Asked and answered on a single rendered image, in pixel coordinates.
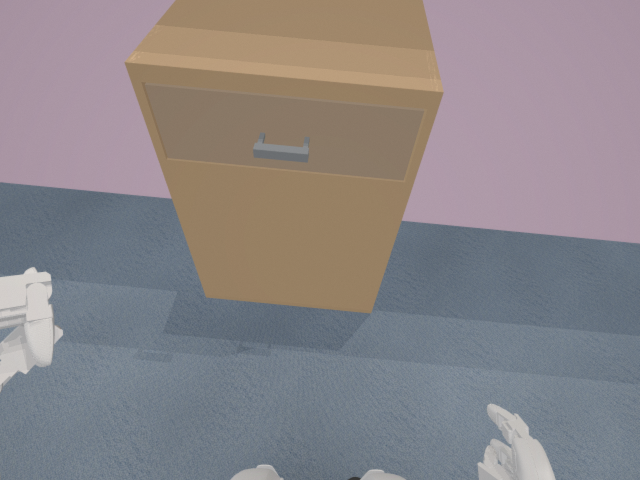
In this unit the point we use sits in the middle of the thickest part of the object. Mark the robot left shin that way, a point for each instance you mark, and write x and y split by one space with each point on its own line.
268 467

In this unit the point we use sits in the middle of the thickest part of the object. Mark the right robot hand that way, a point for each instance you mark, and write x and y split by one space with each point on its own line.
525 460

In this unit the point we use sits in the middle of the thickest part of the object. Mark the left robot hand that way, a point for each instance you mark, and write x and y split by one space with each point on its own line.
24 303

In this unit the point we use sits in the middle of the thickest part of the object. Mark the cabinet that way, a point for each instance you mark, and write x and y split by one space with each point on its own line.
281 236

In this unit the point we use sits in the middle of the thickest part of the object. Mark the drawer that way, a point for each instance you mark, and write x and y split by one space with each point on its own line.
346 138

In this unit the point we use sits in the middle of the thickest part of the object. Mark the handle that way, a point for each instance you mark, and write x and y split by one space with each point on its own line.
281 152

